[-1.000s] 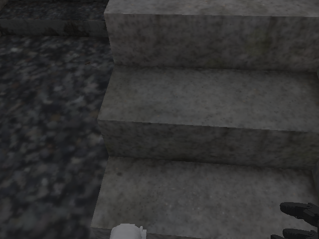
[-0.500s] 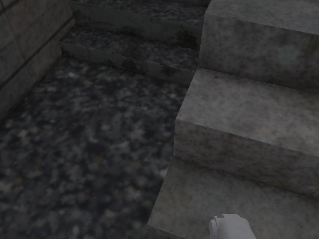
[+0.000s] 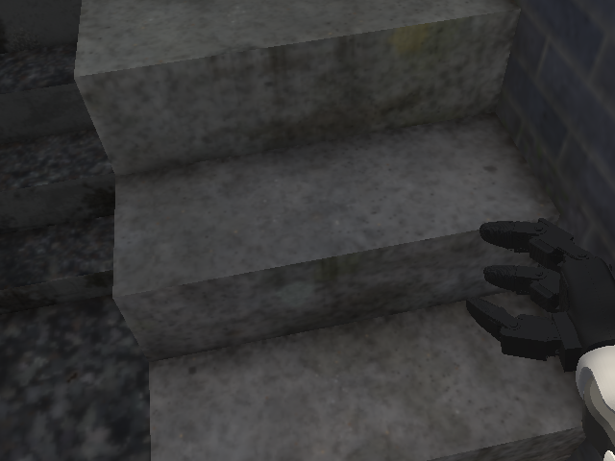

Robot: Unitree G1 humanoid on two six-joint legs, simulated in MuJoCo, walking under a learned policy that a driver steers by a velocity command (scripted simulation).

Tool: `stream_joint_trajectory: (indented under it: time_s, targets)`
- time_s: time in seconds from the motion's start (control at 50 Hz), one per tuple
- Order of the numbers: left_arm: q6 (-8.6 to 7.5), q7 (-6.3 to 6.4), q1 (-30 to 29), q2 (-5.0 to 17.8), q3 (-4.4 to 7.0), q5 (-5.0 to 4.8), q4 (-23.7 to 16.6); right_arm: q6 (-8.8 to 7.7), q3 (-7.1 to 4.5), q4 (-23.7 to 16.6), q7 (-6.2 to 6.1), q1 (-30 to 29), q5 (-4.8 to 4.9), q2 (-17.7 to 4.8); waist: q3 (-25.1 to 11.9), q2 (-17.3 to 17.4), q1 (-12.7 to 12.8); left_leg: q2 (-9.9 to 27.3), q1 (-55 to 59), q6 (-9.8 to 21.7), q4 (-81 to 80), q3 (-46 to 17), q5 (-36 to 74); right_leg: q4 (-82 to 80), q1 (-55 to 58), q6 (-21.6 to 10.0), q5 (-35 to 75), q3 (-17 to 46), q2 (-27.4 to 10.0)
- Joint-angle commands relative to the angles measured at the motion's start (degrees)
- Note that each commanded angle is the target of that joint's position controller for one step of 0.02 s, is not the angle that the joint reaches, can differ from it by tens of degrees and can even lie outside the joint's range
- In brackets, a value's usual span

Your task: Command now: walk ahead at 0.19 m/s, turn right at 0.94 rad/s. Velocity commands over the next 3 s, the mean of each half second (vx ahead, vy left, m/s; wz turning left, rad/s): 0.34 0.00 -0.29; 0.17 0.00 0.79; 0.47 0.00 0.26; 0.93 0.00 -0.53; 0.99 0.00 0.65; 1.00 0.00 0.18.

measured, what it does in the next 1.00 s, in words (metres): climbs, turning left: left foot 0.20 m higher, then right foot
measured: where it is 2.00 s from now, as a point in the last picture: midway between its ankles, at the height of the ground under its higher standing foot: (352, 161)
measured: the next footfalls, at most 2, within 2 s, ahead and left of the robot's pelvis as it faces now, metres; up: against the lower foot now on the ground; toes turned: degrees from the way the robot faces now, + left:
left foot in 0.02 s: +0.16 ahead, +0.12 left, +0.20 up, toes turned -11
right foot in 0.42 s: +0.18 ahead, -0.23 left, +0.20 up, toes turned -12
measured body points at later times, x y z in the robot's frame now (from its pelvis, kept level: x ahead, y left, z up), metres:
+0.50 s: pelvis +0.13 -0.10 +0.13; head +0.14 -0.11 +0.58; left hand +0.36 +0.05 +0.05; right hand +0.12 -0.33 -0.01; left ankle +0.11 +0.11 -0.46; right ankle +0.15 -0.22 -0.55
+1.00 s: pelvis +0.28 -0.04 +0.19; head +0.28 -0.03 +0.64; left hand +0.23 +0.20 +0.05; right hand +0.59 -0.13 +0.15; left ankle +0.36 +0.11 -0.36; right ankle +0.15 -0.22 -0.54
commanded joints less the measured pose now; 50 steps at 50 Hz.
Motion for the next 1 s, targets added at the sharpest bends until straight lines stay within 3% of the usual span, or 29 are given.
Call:
stream_joint_trajectory:
  time_s: [0.02,0.04,0.06,0.08,0.1,0.12,0.14,0.16,0.2,0.26,0.32,0.36,0.38,0.4,0.42,0.44,0.46,0.48,0.52,0.56,0.62,0.72,0.76,0.8,0.84,0.86,0.92,0.98,1.0]
  targets:
    - [-1.73,-4.62,-15.3,22.1,6.58,-0.24,-12.1,0.27,0.01,0.6,3.75,10.9,1.41,0.4,-8.1,-1.9,-11.4,-4.0,55.5,-2.1,-12.6,10.9,15.2,-6.0,-26.1,-8.8,128.7,13.3,-14.6]
    - [-3.86,-4.58,-25.0,22.6,8.41,-1.36,-15.9,0.02,-2.54,6.7,2.22,27.8,1.99,-6.6,-14.5,6.2,-19.5,-3.1,66.0,-1.1,-27.9,3.9,24.4,1.9,-26.2,-2.7,120.7,8.6,-12.1]
    - [-4.26,-5.98,-19.4,12.8,6.43,3.07,-15.0,1.23,-3.86,11.1,0.18,39.3,5.62,-9.9,-32.6,29.5,-15.9,11.4,92.9,16.1,-39.7,-30.2,48.8,25.7,-38.4,6.6,70.6,7.0,-5.5]
    - [-3.70,-5.85,-16.7,13.1,6.63,0.27,-10.3,1.75,-4.70,8.6,-0.43,39.4,3.20,-12.1,-30.1,37.3,-15.6,31.8,75.2,34.4,-57.8,-67.0,35.8,80.9,-36.5,16.3,-5.2,-1.3,3.4]
    - [-1.87,-4.93,-22.1,16.1,7.06,-2.30,-9.2,0.31,-4.41,7.5,-1.07,31.5,1.50,-12.9,-8.0,15.8,-14.7,26.7,52.6,27.5,-58.9,-69.6,8.8,100.9,-47.7,14.8,5.6,-3.8,-1.1]
    - [3.86,6.00,-22.3,13.8,4.90,-5.50,-21.6,-0.96,0.00,15.9,-4.32,7.7,4.05,4.7,1.1,23.8,-2.9,27.7,47.4,22.5,-58.1,-48.2,20.9,85.4,-39.5,18.1,-18.3,-15.3,-4.5]
    - [5.53,8.27,-20.7,8.5,2.65,-3.72,-22.3,-1.23,1.90,15.8,-3.71,7.6,4.77,8.5,6.3,11.0,-0.8,24.7,37.3,16.0,-52.8,-36.7,33.4,79.5,-34.3,15.2,-17.6,-15.8,-7.5]
    - [5.29,9.06,-23.0,6.4,1.83,-2.86,-23.3,-0.96,0.89,18.1,-4.15,12.5,2.56,5.5,6.8,1.5,-2.6,21.6,32.9,12.2,-52.3,-32.2,31.0,78.8,-30.3,14.9,-15.4,-17.9,-7.8]
    - [3.23,7.14,-18.0,3.2,1.35,-6.88,-20.7,-0.20,0.08,21.9,-1.25,19.7,0.17,3.2,7.1,-5.6,-0.9,16.1,32.9,9.8,-52.4,-18.8,15.8,78.6,-27.0,13.8,-0.3,-26.5,-4.7]
    - [0.95,6.43,-23.9,2.7,0.26,-8.24,-22.3,1.00,-0.55,22.2,0.88,23.9,1.89,2.8,9.7,1.7,-1.6,15.0,35.0,10.5,-55.6,-20.0,12.2,71.3,-30.0,14.2,4.3,-27.0,-5.2]
    - [1.94,9.15,-29.4,7.6,1.44,-8.29,-27.0,-3.16,-1.97,20.1,1.85,18.8,3.87,-1.0,8.0,11.3,3.3,16.2,32.6,11.3,-55.8,-21.2,26.7,56.2,-23.5,13.8,4.6,-28.4,-12.5]
    - [2.28,10.27,-31.9,10.5,1.38,-7.88,-28.3,-3.67,-2.85,17.2,1.02,17.6,3.63,-3.7,4.8,11.0,2.6,16.4,35.1,9.2,-50.4,-22.9,35.1,35.5,-18.7,11.4,-0.6,-24.2,-16.8]
    - [1.95,9.78,-26.3,8.9,1.20,-9.66,-28.2,-1.65,-2.43,16.3,0.65,18.0,5.64,-3.7,3.7,8.7,6.6,9.6,31.2,6.6,-49.8,-10.7,37.4,9.5,-3.3,11.9,-6.9,-36.7,-12.9]
    - [0.51,9.08,-27.2,5.4,0.10,-5.83,-25.9,-0.24,-5.78,20.1,-4.52,29.3,-2.26,-9.5,4.9,1.2,4.2,8.8,31.9,6.2,-55.6,-17.5,16.8,-5.8,9.3,8.8,-1.5,-33.0,-16.0]
    - [1.48,-0.81,-27.2,5.4,0.25,-0.81,-19.5,1.32,-3.33,20.4,-0.66,34.7,1.80,-5.7,3.8,1.3,-5.3,12.1,35.8,10.6,-46.8,-21.1,11.8,-0.8,0.8,13.1,-6.6,-37.3,-10.4]
    - [-0.21,-2.48,-14.7,15.6,4.91,0.21,-14.4,0.75,-3.21,23.6,2.61,49.4,-0.74,-0.5,-8.7,-6.4,-7.8,7.2,27.3,5.4,-35.6,-17.0,15.1,17.8,22.7,1.2,21.4,-26.6,-22.1]
    - [-0.50,-2.23,-10.7,21.2,8.25,1.89,-14.0,-1.83,-3.19,21.8,5.06,44.1,-1.45,-1.2,-5.2,-13.1,3.9,-0.5,5.7,2.6,-14.7,-16.4,4.8,4.2,26.9,-13.7,14.9,1.9,-34.0]
    - [-0.96,-1.92,-6.8,19.1,6.80,1.15,-11.6,-4.29,-3.21,21.5,5.45,40.9,0.06,-0.1,-3.6,-11.1,7.5,-2.3,-5.6,2.2,17.3,-22.3,8.5,-0.8,28.7,-16.0,7.2,18.4,-39.8]
    - [-2.77,-0.99,-19.1,8.2,1.81,0.93,-8.9,-5.56,-3.58,21.5,2.16,31.4,4.20,-0.4,4.3,-5.6,0.9,3.6,-11.5,4.4,34.5,-19.4,26.7,-2.2,14.9,-7.9,-2.1,1.4,-35.5]
    - [-1.29,-0.29,-30.4,1.9,-0.35,-0.25,-10.6,-3.71,-1.86,19.0,0.54,26.4,3.80,-0.1,2.9,2.0,-2.8,6.5,-3.5,3.8,32.1,-13.3,27.9,-6.5,2.7,-9.4,2.6,-8.5,-32.3]
    - [-3.55,-0.21,-27.5,-1.8,-0.14,-0.12,-7.3,0.17,-1.90,20.2,1.17,26.7,3.76,-1.4,3.2,-1.4,-3.7,10.0,-6.3,2.6,35.0,-14.0,24.1,-10.6,7.1,-11.0,22.5,-17.5,-34.9]
    - [-2.31,0.45,-18.0,3.8,0.43,3.04,1.3,0.03,1.27,14.1,0.29,14.1,4.58,-0.3,4.5,4.8,-1.8,9.8,-20.6,7.9,38.1,-13.7,11.9,-12.8,15.7,-5.6,13.5,-31.5,-32.0]
    - [-2.33,-0.35,-13.5,6.7,1.19,4.45,2.6,0.06,2.67,13.1,0.11,11.9,4.99,1.3,5.7,0.9,-1.9,11.6,-25.7,8.4,38.9,-12.5,12.4,-16.6,19.8,-5.8,11.0,-32.9,-33.1]
    - [-2.56,-2.37,-16.2,8.0,1.02,4.60,0.9,1.39,2.39,9.2,-0.64,6.5,3.61,-2.3,4.1,3.7,-4.2,14.6,-20.1,7.4,21.3,-8.8,19.8,-18.1,13.2,-4.7,5.0,-37.6,-31.1]
    - [-2.47,-2.40,-13.6,9.3,1.51,3.81,1.3,3.46,3.12,9.0,0.40,1.6,2.41,-1.7,4.1,-1.9,-3.1,16.8,-18.0,6.6,14.3,-3.9,22.0,-21.3,12.0,-6.4,2.7,-38.3,-32.4]
    - [-2.07,-3.45,-14.8,13.3,3.86,0.98,0.9,5.26,4.25,7.9,2.87,-3.3,1.57,-0.1,6.3,-2.7,-2.2,15.0,-10.6,5.6,1.4,0.7,-2.2,-26.1,7.9,-6.9,1.9,-40.9,-35.0]
    - [-2.41,-1.57,-18.2,14.8,3.72,1.58,-2.8,6.33,4.72,14.0,7.66,5.0,1.46,2.2,5.7,-4.6,-1.7,12.6,-1.3,4.7,4.3,4.5,2.9,-23.9,13.3,-5.4,13.5,-45.7,-36.4]
    - [-4.18,-0.34,-23.2,21.5,4.89,3.04,-5.4,1.54,4.24,17.1,7.64,11.3,4.85,-2.2,-1.6,-7.1,-6.5,3.4,18.9,6.6,-17.1,5.9,5.2,-9.1,20.2,-3.0,69.2,-50.2,-33.7]
    - [-4.59,-0.20,-22.3,21.8,5.46,4.18,-6.5,-0.37,3.35,18.2,6.10,17.4,6.79,-5.9,-5.6,-5.3,-7.3,2.6,34.9,9.1,-21.3,-0.1,20.9,3.1,10.0,0.8,67.7,-50.2,-30.5]
Over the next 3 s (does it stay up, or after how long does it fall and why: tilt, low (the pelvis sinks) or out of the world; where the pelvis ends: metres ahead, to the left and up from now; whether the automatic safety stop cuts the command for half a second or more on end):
stays up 1.10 0.13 0.92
